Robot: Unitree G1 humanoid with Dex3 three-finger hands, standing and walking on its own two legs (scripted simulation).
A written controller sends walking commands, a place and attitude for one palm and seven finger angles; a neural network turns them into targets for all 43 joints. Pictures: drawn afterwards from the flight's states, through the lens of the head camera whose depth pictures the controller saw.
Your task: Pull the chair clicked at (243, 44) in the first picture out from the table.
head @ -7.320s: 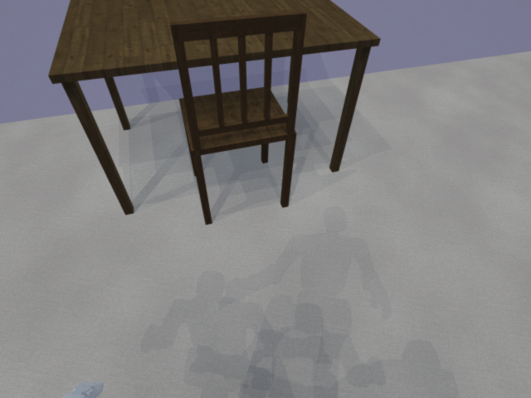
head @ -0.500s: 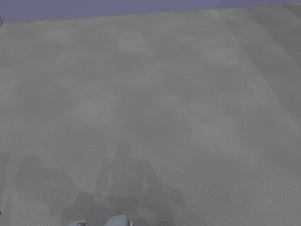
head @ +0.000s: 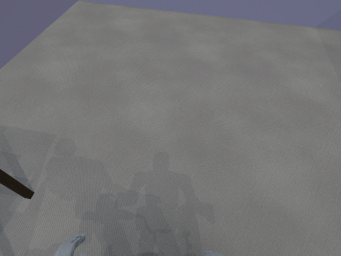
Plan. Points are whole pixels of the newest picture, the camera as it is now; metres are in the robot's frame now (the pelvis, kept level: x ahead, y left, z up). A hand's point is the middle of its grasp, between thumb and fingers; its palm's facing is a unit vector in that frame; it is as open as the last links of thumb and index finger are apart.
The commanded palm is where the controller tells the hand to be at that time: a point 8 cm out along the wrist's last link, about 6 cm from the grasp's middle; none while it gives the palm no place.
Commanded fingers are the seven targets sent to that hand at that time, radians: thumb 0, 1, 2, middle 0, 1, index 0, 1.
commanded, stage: turn to face it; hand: left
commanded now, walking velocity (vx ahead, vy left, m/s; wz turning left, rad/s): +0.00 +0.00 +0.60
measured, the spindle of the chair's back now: out of the picture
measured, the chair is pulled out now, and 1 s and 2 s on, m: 0.00 0.00 0.00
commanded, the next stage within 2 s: none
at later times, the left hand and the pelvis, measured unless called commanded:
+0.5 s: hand out of the picture -0.03 +0.22 -0.18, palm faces +0.37 -0.89 -0.26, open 7.4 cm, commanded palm none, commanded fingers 0.00 0.90 0.90 -0.20 -0.30 -0.20 -0.30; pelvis +0.00 +0.00 -0.01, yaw +20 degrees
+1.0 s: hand out of the picture -0.01 +0.21 -0.14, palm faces +0.58 -0.76 -0.30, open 7.4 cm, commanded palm none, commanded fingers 0.00 0.90 0.90 -0.20 -0.30 -0.20 -0.30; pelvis +0.01 -0.02 -0.01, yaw +37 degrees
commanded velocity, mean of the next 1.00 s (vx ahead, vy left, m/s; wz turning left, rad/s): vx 0.00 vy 0.00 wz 0.60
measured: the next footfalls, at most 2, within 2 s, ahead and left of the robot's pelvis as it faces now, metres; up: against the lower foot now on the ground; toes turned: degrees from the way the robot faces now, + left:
right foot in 0.08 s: +0.06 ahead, -0.13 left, +0.00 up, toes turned +1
left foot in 0.50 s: -0.01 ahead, +0.12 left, +0.00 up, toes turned +25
